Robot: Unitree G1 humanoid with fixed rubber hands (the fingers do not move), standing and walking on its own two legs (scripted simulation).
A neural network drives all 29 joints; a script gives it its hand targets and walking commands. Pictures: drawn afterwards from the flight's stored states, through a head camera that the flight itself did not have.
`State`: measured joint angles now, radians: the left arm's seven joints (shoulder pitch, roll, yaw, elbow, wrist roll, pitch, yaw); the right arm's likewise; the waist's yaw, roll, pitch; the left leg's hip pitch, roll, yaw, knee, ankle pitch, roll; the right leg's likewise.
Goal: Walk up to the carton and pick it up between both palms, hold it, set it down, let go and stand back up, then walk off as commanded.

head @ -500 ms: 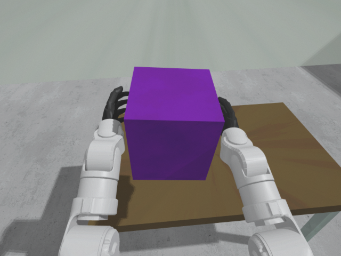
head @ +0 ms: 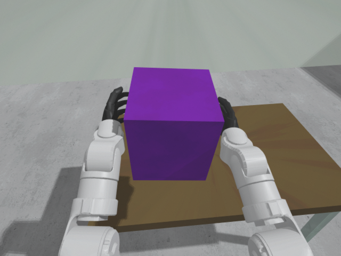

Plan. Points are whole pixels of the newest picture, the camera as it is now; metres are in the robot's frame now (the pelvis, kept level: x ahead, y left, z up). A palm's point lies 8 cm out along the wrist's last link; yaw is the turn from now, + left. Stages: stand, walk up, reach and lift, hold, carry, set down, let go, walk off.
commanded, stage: hold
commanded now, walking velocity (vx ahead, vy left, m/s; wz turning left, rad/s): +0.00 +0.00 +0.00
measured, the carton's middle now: (170, 125) +0.38 +0.02 +0.17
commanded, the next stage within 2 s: set down in 0.80 s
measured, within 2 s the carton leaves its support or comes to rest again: neither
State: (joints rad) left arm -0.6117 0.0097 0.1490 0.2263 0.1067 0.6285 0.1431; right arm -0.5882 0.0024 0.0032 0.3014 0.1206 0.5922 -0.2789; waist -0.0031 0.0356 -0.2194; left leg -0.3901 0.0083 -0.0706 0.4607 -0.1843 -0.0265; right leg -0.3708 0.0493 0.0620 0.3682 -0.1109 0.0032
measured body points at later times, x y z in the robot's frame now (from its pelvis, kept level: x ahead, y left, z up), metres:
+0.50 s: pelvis +0.00 +0.00 +0.00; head -0.03 +0.00 +0.45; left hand +0.38 +0.15 +0.20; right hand +0.38 -0.12 +0.17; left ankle +0.03 +0.13 -0.74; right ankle +0.04 -0.12 -0.74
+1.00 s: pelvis +0.00 +0.00 +0.00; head -0.02 -0.01 +0.45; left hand +0.39 +0.15 +0.19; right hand +0.39 -0.12 +0.16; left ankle +0.03 +0.13 -0.74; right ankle +0.04 -0.12 -0.74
